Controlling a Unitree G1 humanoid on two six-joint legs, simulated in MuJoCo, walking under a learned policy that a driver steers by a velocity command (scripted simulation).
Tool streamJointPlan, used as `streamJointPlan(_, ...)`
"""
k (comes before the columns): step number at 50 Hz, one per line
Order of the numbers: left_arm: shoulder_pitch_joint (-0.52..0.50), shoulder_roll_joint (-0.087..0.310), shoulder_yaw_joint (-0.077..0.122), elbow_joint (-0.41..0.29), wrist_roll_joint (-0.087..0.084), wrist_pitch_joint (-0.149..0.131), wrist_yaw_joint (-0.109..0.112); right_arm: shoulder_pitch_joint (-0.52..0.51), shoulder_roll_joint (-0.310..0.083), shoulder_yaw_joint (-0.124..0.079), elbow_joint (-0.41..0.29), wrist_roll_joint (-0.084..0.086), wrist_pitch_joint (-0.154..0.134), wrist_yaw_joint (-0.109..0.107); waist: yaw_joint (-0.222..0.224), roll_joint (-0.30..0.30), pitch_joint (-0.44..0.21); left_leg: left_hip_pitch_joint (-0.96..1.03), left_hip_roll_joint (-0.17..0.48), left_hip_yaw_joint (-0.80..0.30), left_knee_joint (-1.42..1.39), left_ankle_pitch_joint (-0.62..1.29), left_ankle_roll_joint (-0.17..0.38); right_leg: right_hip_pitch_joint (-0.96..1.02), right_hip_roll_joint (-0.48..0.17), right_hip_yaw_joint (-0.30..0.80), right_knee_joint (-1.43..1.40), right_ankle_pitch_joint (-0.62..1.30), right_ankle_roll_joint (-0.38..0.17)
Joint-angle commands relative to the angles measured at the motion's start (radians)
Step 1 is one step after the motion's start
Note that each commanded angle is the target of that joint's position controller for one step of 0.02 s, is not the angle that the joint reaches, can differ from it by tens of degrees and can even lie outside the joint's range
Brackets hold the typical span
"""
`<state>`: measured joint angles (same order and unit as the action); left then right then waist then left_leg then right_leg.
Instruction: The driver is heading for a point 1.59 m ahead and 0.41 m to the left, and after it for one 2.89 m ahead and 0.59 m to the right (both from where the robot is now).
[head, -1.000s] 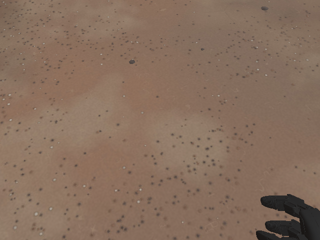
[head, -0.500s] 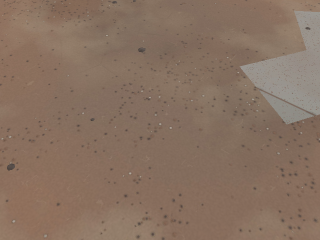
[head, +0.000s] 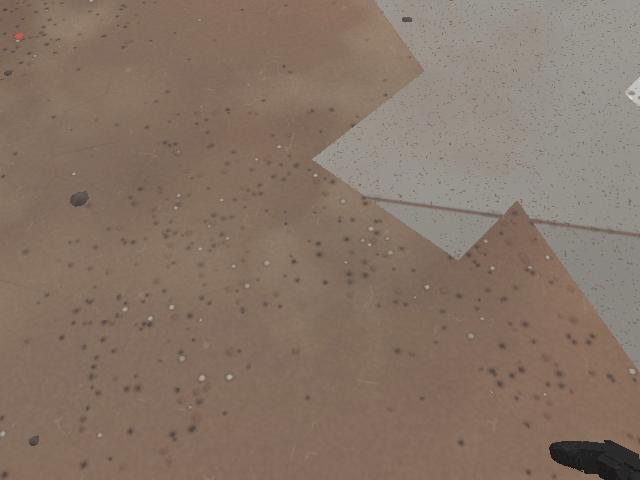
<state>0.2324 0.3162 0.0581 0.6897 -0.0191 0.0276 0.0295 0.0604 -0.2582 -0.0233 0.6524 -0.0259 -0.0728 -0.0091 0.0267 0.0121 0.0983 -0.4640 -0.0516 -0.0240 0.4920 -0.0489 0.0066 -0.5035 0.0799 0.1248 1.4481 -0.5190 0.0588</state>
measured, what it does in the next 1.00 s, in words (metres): walks ahead: right foot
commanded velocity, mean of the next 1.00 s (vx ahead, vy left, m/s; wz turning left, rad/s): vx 0.05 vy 0.00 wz -0.10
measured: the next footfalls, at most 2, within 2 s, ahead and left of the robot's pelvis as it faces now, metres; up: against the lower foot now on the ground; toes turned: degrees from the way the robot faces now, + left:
right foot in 0.22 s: +0.13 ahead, -0.12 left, +0.00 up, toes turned +0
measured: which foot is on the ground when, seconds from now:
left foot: down 0.00-1.00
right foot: up 0.00-0.20, down 0.22-1.00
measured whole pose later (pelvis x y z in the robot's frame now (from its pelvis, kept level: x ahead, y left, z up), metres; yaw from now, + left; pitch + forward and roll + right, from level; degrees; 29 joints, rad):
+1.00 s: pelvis +0.11 +0.00 +0.01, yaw -2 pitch -1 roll +0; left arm 0.26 0.21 0.04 0.75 0.01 0.00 0.04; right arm 0.12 -0.22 -0.02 0.96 0.00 0.00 -0.02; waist -0.01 0.00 0.02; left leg -0.27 0.00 0.00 0.56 -0.28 0.00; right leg -0.22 0.02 0.05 0.56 -0.32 0.00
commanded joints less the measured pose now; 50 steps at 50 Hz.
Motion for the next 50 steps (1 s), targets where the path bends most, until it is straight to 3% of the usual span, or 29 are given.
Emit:
streamJointPlan(1, 0.114, 0.021, -0.003, -0.074, 0.011, -0.002, 0.005, 0.004, -0.105, -0.026, -0.026, 0.000, -0.007, 0.007, 0.033, 0.029, -0.168, 0.129, 0.230, -0.222, -0.188, 0.335, 0.224, -0.003, -0.086, -0.028, -0.239, 0.032, -0.003)
streamJointPlan(3, 0.095, -0.013, -0.021, -0.075, 0.022, -0.025, 0.006, 0.015, -0.126, -0.038, 0.008, 0.008, -0.007, 0.016, 0.023, 0.065, -0.235, 0.136, 0.219, -0.144, -0.177, 0.560, 0.243, 0.102, -0.087, -0.067, -0.462, 0.079, -0.002)
streamJointPlan(5, 0.067, 0.002, -0.024, -0.074, 0.020, -0.027, 0.003, 0.031, -0.148, -0.047, 0.032, 0.019, 0.005, 0.017, 0.008, 0.094, -0.294, 0.180, 0.252, -0.147, -0.169, 0.544, 0.258, 0.163, -0.096, -0.065, -0.584, 0.197, -0.006)
streamJointPlan(8, 0.016, 0.044, -0.015, -0.088, 0.017, -0.005, -0.007, 0.029, -0.156, -0.046, 0.041, 0.029, 0.027, 0.018, 0.001, 0.104, -0.276, 0.139, 0.260, -0.166, -0.183, 0.154, 0.231, 0.260, -0.095, -0.071, -0.744, 0.294, -0.036)
streamJointPlan(10, -0.006, 0.046, -0.009, -0.096, 0.031, 0.005, -0.015, 0.039, -0.123, -0.030, 0.050, 0.031, 0.038, 0.019, 0.009, 0.108, -0.221, 0.042, 0.219, -0.161, -0.177, -0.179, 0.164, 0.378, -0.080, -0.089, -0.909, 0.344, -0.081)
streamJointPlan(11, -0.023, 0.058, -0.009, -0.115, 0.043, 0.007, -0.013, 0.079, -0.088, -0.014, 0.068, 0.023, 0.038, 0.022, 0.006, 0.081, -0.199, -0.008, 0.186, -0.147, -0.160, -0.319, 0.099, 0.432, -0.125, -0.034, -0.989, 0.348, -0.114)
streamJointPlan(12, -0.030, 0.114, -0.004, -0.139, 0.058, 0.009, -0.005, 0.115, -0.056, -0.001, 0.068, 0.003, 0.034, 0.027, -0.025, -0.054, -0.205, -0.058, 0.112, -0.069, -0.021, -0.438, 0.029, 0.468, -0.280, 0.132, -1.047, 0.403, -0.168)
streamJointPlan(13, -0.069, 0.109, -0.006, -0.122, 0.073, 0.007, -0.010, 0.155, -0.047, -0.005, 0.066, 0.014, 0.033, 0.022, -0.074, -0.229, -0.203, 0.060, 0.056, 0.020, 0.031, -0.389, -0.006, 0.249, -0.358, 0.215, -1.138, 0.210, -0.252)
streamJointPlan(14, -0.144, 0.060, -0.017, -0.142, 0.066, -0.006, -0.015, 0.135, -0.096, -0.015, 0.082, 0.009, 0.037, 0.014, -0.070, -0.190, -0.145, 0.170, 0.072, 0.002, 0.050, -0.276, -0.025, 0.139, -0.284, 0.176, -1.163, 0.039, -0.227)
streamJointPlan(15, -0.157, 0.029, -0.025, -0.132, 0.064, -0.017, -0.019, 0.121, -0.096, -0.020, 0.089, 0.003, 0.042, 0.012, -0.074, -0.174, -0.121, 0.195, 0.066, 0.010, 0.022, -0.200, -0.031, 0.110, -0.228, 0.122, -1.149, -0.034, -0.176)
streamJointPlan(17, -0.134, 0.032, -0.024, -0.115, 0.054, -0.030, -0.020, 0.142, -0.098, -0.020, 0.108, -0.010, 0.051, 0.002, -0.073, -0.148, -0.095, 0.232, 0.081, -0.005, -0.015, -0.151, -0.035, 0.086, -0.188, 0.084, -1.129, -0.032, -0.131)
streamJointPlan(20, -0.070, 0.020, -0.025, -0.095, 0.045, -0.033, -0.016, 0.138, -0.110, -0.022, 0.126, 0.008, 0.044, 0.003, -0.049, -0.042, -0.054, 0.167, 0.095, -0.026, -0.063, -0.216, -0.001, 0.134, -0.145, 0.035, -1.065, 0.063, -0.108)
streamJointPlan(22, -0.053, 0.019, -0.021, -0.090, 0.041, -0.038, -0.012, 0.123, -0.092, -0.019, 0.136, 0.007, 0.036, 0.005, -0.042, -0.014, -0.084, 0.165, 0.097, -0.029, -0.063, -0.196, 0.004, 0.182, -0.135, 0.016, -1.020, 0.169, -0.111)
streamJointPlan(26, -0.039, 0.006, -0.017, -0.087, 0.036, -0.040, -0.008, 0.121, -0.078, -0.015, 0.156, 0.012, 0.031, 0.004, -0.044, -0.004, -0.138, 0.204, 0.099, -0.026, -0.035, -0.123, 0.008, 0.223, -0.126, -0.002, -0.977, 0.324, -0.112)
streamJointPlan(30, -0.018, 0.001, -0.010, -0.078, 0.033, -0.039, -0.007, 0.110, -0.078, -0.015, 0.171, 0.015, 0.040, -0.001, -0.044, -0.005, -0.150, 0.223, 0.101, -0.027, -0.012, -0.074, 0.017, 0.233, -0.118, -0.014, -0.958, 0.392, -0.108)
streamJointPlan(50, 0.049, -0.007, 0.011, 0.011, 0.029, -0.038, 0.015, 0.046, -0.068, -0.019, 0.279, 0.022, 0.063, -0.012, -0.040, -0.010, -0.113, 0.230, 0.098, -0.033, -0.027, -0.085, 0.028, 0.265, -0.105, -0.037, -0.973, 0.418, -0.083)
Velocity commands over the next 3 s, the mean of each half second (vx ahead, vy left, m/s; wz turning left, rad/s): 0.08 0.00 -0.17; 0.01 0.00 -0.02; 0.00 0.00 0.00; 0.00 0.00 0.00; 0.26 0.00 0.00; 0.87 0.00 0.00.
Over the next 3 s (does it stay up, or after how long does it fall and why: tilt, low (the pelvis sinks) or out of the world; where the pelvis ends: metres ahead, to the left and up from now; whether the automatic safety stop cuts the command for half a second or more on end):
stays up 0.49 0.03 0.01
